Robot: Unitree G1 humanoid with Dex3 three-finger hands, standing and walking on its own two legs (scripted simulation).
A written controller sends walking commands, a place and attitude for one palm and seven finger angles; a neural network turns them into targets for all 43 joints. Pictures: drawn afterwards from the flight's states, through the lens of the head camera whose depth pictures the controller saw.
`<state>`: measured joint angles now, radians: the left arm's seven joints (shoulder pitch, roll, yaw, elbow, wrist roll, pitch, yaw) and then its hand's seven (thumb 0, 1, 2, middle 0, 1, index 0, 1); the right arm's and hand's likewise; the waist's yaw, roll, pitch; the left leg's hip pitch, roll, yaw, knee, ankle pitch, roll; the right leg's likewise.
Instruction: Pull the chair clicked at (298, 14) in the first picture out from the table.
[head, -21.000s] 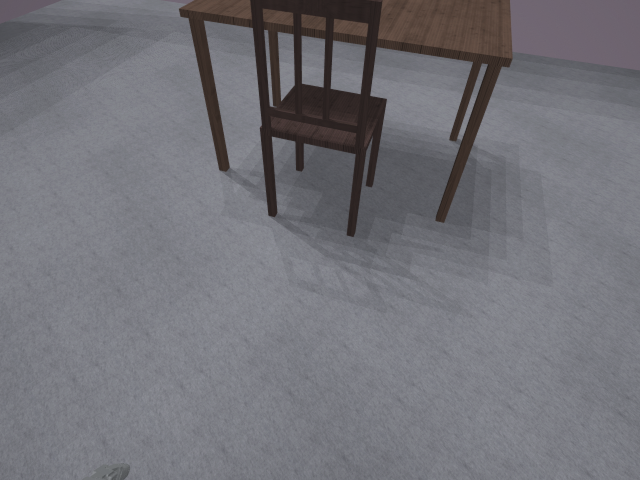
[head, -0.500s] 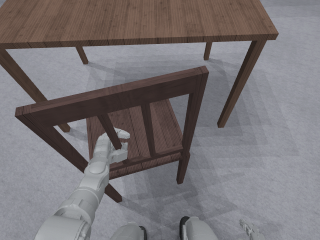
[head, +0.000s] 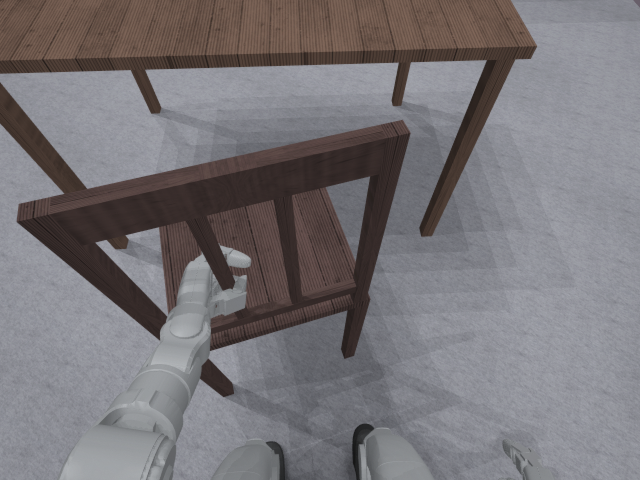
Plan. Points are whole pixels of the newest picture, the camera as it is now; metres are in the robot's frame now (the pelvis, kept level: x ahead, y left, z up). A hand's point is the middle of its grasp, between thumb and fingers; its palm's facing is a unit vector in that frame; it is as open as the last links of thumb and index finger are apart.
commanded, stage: step backward, pulling the chair out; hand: left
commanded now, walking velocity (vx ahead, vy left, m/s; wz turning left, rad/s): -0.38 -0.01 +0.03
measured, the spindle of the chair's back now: (223, 275) +0.39 +0.13 -0.05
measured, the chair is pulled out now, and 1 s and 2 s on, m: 0.25 0.31 0.50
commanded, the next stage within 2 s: stop walking, hand still on the chair in 1.82 s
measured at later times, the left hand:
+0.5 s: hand (231, 312) +0.34 +0.12 -0.06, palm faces -0.09 -0.97 -0.21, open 5.4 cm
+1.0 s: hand (229, 337) +0.30 +0.12 -0.06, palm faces -0.08 -0.98 -0.21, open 5.3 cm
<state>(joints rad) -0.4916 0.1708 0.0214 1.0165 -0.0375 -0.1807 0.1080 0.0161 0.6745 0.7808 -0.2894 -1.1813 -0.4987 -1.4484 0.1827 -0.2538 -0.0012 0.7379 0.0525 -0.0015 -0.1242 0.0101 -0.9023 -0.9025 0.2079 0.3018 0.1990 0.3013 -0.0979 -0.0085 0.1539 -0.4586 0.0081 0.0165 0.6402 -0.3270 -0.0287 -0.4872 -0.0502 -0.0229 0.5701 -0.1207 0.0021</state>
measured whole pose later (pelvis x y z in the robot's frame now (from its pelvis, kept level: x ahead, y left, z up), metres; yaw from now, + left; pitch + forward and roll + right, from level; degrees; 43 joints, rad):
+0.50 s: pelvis -0.02 +0.01 +0.00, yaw +1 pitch +3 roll +1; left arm -0.50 0.16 -0.02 0.99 0.01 -0.15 0.09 0.02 0.66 0.78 -0.27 -1.24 -0.50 -1.45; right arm 0.20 -0.25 0.02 0.76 0.04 -0.01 -0.14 0.01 -0.90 -0.90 0.21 0.30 0.20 0.30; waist -0.07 -0.03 0.12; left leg -0.33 -0.02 -0.01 0.61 -0.30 -0.01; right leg -0.53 -0.10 -0.03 0.60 -0.11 0.02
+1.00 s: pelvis -0.08 +0.00 +0.01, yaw +0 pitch +2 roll +1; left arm -0.50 0.21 -0.01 0.86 -0.02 -0.10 0.10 0.03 0.69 0.74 -0.25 -1.23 -0.50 -1.45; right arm 0.11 -0.25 0.00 0.65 0.04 0.08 -0.12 0.01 -0.90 -0.90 0.21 0.30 0.20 0.30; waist -0.07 -0.04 0.23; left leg -0.38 0.04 0.01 0.53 -0.19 -0.04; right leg -0.41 -0.06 -0.03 0.56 -0.17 0.02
